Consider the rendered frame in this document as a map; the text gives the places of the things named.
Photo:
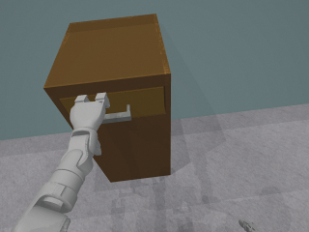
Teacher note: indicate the left robot hand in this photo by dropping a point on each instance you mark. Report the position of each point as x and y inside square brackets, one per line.
[89, 114]

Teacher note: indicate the cabinet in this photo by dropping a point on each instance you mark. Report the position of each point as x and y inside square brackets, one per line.
[114, 55]

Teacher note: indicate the handle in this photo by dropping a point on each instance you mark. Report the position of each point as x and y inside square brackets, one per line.
[117, 117]

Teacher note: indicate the drawer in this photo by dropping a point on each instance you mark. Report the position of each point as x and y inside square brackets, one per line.
[142, 102]

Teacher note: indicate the right robot hand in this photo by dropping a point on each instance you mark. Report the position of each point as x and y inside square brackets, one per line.
[248, 226]

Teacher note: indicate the robot left upper arm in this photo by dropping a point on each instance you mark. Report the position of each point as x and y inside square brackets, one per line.
[41, 219]

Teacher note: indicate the robot left forearm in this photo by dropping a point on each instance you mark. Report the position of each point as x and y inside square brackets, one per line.
[59, 194]

